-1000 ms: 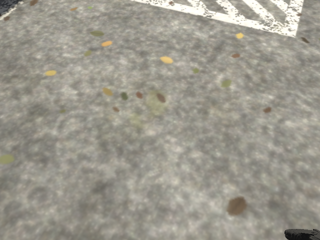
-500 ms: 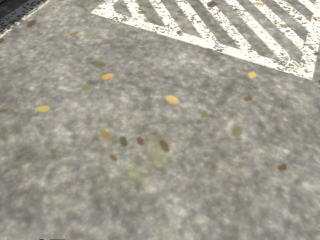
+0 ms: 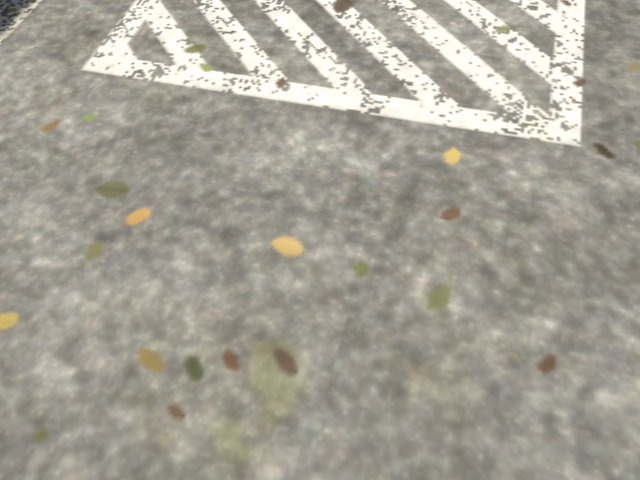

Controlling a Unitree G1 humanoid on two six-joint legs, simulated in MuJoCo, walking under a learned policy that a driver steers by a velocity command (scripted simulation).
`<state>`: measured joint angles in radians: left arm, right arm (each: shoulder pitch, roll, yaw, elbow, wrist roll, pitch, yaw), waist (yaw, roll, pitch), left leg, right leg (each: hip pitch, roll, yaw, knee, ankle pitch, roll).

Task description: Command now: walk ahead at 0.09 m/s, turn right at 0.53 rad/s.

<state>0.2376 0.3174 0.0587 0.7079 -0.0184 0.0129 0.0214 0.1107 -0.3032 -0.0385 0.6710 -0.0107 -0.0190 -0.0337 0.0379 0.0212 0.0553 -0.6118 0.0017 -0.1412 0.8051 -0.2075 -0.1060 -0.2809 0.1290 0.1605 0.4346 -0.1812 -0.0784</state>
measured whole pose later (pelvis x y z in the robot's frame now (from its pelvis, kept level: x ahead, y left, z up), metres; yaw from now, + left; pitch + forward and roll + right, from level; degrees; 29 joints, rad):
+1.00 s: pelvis +0.05 -0.01 +0.00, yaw -29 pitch +0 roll +0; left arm 0.15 0.25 0.02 0.66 0.02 0.02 0.01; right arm 0.17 -0.30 -0.06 0.77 0.01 0.02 -0.01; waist -0.01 0.02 0.03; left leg -0.29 0.04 -0.03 0.60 -0.27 -0.07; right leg -0.23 0.08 0.09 0.48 -0.24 -0.05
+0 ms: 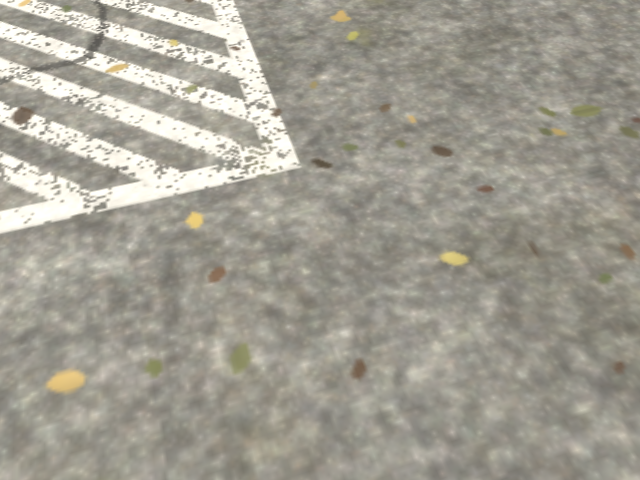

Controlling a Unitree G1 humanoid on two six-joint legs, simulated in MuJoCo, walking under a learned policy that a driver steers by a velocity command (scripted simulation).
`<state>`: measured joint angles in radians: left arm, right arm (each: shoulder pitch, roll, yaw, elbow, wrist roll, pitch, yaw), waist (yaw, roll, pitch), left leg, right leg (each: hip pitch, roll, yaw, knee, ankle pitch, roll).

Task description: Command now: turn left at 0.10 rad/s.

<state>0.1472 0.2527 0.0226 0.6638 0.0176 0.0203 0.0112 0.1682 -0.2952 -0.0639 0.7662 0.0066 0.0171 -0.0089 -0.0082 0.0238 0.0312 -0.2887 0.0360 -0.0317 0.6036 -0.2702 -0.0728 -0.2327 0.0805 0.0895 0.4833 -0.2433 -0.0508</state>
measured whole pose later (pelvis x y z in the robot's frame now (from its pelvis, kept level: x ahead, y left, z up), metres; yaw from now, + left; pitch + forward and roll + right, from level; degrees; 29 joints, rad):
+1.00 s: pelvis +0.16 +0.14 -0.01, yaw +29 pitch +3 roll -1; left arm 0.02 0.28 0.04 0.67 -0.01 -0.10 -0.06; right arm 0.43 -0.30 -0.06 0.76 0.02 -0.05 -0.02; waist -0.08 -0.03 0.03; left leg 0.09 -0.04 -0.12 0.27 -0.40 0.06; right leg -0.58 0.00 -0.01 0.50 0.03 -0.01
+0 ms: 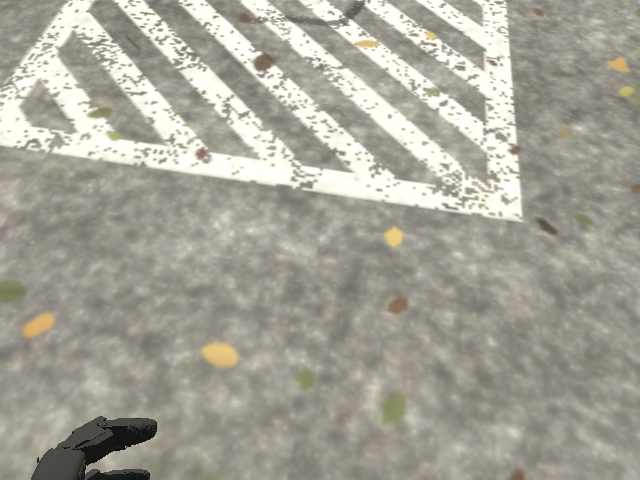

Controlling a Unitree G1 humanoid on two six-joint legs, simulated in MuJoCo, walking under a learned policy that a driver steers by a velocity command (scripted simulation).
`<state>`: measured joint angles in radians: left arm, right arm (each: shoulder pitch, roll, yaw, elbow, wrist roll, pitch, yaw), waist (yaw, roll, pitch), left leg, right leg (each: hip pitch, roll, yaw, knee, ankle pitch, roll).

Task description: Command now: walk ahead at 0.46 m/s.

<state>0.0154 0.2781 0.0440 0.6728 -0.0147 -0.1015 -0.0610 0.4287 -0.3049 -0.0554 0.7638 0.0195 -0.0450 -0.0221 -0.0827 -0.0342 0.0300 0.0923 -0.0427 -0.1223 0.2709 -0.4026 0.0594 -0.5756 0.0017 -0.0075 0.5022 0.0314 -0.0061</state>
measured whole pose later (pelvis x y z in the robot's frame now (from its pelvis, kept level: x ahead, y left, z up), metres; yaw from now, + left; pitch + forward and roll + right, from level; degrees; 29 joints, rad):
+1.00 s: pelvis +0.33 -0.03 +0.00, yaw -33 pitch +1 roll +2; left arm 0.22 0.31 0.07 0.64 -0.02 0.05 0.00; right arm 0.14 -0.32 -0.08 0.73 0.00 0.01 -0.01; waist -0.01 0.03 0.03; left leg -0.40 0.08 0.12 0.73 -0.41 -0.01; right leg -0.30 -0.01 -0.01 0.62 -0.34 -0.05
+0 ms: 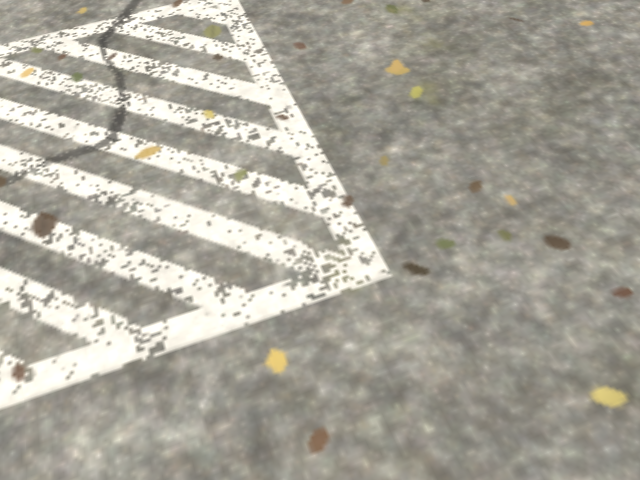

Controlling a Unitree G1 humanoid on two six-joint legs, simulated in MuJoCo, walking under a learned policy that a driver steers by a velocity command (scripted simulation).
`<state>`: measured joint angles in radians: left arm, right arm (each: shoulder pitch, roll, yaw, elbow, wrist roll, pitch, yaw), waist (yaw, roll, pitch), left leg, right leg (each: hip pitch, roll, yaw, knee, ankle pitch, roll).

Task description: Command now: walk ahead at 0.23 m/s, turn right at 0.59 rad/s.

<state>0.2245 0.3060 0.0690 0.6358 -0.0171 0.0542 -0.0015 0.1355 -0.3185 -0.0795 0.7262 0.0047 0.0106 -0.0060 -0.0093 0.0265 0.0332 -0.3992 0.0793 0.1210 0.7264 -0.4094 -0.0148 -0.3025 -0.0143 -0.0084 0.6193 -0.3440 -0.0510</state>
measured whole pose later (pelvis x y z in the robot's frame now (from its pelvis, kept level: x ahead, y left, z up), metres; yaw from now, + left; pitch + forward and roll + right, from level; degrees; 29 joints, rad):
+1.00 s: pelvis +0.51 +0.05 -0.01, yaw +20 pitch +2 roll -1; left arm 0.07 0.28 0.04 0.62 0.01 -0.13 -0.01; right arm 0.38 -0.32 -0.07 0.77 0.03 -0.03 -0.01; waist -0.07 0.03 0.01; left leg -0.16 -0.10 -0.22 0.82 -0.51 0.04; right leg -0.47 0.03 0.03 0.54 -0.11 -0.02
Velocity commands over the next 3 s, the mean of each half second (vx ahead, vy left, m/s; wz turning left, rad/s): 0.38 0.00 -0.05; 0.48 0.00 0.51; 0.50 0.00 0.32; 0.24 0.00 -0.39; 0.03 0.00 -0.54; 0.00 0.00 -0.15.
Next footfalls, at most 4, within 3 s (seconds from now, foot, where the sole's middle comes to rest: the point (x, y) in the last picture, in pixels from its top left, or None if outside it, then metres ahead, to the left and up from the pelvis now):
0.48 left None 0.35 0.14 -0.77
0.96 right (361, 388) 0.68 -0.02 -0.77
1.46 left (204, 346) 0.80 0.35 -0.77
1.92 right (264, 256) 1.06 0.22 -0.77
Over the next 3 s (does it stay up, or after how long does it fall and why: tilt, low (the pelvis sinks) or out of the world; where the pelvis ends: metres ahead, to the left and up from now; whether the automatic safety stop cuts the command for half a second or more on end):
stays up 0.94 0.30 0.01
